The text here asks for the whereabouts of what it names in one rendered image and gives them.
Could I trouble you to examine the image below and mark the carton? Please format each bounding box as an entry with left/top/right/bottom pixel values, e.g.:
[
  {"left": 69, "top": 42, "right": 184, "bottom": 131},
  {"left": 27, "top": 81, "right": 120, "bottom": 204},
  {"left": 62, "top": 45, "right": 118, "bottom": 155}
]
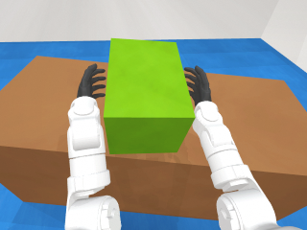
[{"left": 104, "top": 38, "right": 196, "bottom": 154}]

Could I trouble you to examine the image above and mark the robot right hand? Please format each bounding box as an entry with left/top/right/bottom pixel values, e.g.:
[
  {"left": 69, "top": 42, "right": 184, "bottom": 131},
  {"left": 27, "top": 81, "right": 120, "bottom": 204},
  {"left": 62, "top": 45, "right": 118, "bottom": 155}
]
[{"left": 184, "top": 65, "right": 212, "bottom": 107}]

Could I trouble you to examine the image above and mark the robot left hand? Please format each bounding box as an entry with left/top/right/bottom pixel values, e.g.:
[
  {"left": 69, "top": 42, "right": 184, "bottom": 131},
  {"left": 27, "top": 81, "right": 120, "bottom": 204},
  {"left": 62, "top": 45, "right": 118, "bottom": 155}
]
[{"left": 77, "top": 63, "right": 106, "bottom": 99}]

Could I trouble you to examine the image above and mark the pedestal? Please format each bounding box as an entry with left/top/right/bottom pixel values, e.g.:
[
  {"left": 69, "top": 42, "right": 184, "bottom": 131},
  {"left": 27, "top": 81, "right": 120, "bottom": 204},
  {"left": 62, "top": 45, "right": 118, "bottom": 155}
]
[{"left": 0, "top": 56, "right": 307, "bottom": 221}]

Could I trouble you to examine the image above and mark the robot right forearm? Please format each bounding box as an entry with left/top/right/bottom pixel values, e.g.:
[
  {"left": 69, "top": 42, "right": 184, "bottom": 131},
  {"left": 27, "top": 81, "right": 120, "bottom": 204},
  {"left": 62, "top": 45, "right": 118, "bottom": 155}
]
[{"left": 192, "top": 101, "right": 276, "bottom": 221}]

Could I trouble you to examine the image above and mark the robot left forearm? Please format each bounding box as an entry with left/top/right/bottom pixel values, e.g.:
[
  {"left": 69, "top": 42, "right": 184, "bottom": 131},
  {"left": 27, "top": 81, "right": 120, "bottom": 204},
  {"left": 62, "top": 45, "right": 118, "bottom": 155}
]
[{"left": 64, "top": 96, "right": 110, "bottom": 230}]

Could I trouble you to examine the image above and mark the robot right upper arm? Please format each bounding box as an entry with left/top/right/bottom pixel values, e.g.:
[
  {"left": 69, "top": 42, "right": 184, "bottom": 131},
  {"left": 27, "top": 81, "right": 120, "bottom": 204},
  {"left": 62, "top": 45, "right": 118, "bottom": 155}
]
[{"left": 216, "top": 188, "right": 302, "bottom": 230}]

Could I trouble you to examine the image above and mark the robot left upper arm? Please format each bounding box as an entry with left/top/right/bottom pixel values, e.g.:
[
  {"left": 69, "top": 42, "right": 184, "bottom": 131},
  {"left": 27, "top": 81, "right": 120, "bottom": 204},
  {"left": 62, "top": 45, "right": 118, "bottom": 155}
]
[{"left": 65, "top": 195, "right": 122, "bottom": 230}]

